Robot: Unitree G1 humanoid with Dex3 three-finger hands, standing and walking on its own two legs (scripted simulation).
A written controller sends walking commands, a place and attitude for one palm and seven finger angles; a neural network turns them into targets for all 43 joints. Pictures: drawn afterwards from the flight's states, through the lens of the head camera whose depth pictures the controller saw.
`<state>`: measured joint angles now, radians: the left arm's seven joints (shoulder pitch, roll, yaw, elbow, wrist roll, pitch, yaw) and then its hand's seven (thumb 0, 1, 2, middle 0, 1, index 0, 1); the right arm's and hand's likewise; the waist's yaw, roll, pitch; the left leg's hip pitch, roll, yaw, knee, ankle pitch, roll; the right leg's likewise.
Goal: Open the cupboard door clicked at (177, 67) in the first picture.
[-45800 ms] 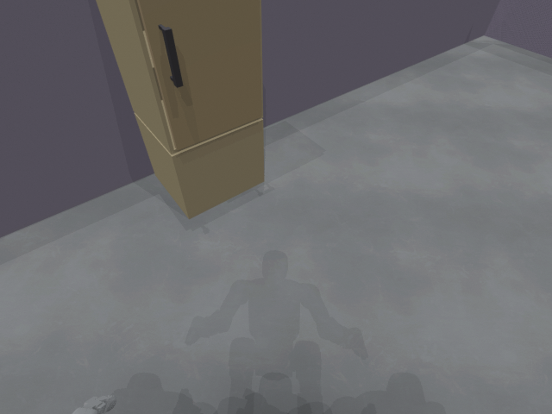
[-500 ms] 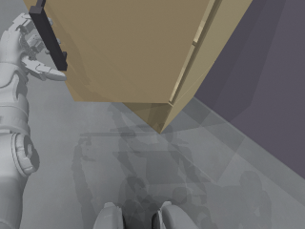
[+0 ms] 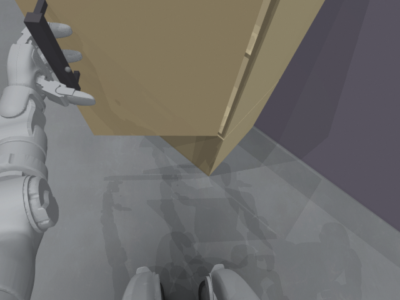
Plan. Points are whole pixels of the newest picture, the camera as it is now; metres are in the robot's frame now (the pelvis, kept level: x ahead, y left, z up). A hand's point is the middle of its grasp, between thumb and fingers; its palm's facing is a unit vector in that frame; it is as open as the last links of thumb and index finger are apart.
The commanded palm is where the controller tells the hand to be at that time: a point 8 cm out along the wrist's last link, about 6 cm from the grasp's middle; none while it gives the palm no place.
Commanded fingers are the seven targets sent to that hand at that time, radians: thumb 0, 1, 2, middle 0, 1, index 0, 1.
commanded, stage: slide the fingers in behind the handle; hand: left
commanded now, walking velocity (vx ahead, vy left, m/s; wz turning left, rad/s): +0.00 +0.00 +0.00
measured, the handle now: (59, 53) +0.58 +0.21 +0.08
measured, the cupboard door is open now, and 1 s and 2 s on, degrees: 43 44 71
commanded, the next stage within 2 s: close the thumb around the handle in 0.28 s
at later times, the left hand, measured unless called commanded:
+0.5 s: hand (67, 71) +0.53 +0.19 +0.09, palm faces -0.03 -1.00 -0.02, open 13.8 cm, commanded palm +0.51 +0.23 +0.09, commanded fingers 0.00 -0.11 0.47 -0.33 -1.24 -0.33 -1.24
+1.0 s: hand (66, 71) +0.53 +0.19 +0.09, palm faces -0.04 -1.00 -0.01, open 5.8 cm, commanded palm +0.51 +0.23 +0.09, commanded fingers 0.00 0.90 0.90 -0.40 -1.35 -0.40 -1.35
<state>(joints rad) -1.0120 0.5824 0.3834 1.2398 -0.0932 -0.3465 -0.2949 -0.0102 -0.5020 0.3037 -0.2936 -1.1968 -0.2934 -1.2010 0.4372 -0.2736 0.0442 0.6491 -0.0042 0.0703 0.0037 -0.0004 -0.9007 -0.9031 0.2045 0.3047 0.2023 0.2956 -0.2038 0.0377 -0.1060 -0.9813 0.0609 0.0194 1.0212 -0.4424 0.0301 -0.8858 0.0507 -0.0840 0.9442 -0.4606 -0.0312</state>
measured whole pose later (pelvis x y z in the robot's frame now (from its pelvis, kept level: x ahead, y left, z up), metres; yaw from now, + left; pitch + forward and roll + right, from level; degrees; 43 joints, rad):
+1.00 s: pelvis +0.00 +0.00 +0.00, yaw +0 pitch +23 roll -4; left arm -0.98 0.57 0.38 1.22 -0.11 -0.36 -0.31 0.01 0.71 0.82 -0.37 -1.33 -0.38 -1.33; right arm 0.42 -0.27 0.04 0.65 0.00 0.07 0.00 0.00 -0.90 -0.90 0.20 0.30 0.20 0.30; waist -0.20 0.04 -0.11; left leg -0.96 0.06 0.02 1.01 -0.45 0.03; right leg -0.87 0.05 -0.08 0.94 -0.46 -0.03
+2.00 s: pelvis +0.01 -0.01 +0.02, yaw +1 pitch +13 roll +0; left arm -0.17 0.04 0.10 0.35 -0.11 -0.29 0.21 0.01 0.68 0.77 -0.35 -1.34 -0.35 -1.28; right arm 0.23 -0.22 0.00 0.53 -0.01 0.04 0.05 0.00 -0.90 -0.90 0.20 0.30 0.20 0.30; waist -0.02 0.03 -0.15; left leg -0.70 0.03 0.05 0.90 -0.42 0.01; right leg -0.64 0.02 -0.05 0.89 -0.47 -0.04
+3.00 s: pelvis +0.00 -0.03 +0.02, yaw +4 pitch +9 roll +1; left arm 0.13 -0.06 -0.18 0.11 0.02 -0.28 0.43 0.00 -0.41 0.34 -0.29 -1.08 -0.29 -1.08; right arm 0.21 -0.20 0.01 0.56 -0.05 0.03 0.00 0.01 -0.90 -0.90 0.20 0.30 0.20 0.30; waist 0.00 0.03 -0.12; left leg -0.63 0.01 0.01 0.88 -0.41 -0.01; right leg -0.56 0.01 -0.09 0.90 -0.49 -0.06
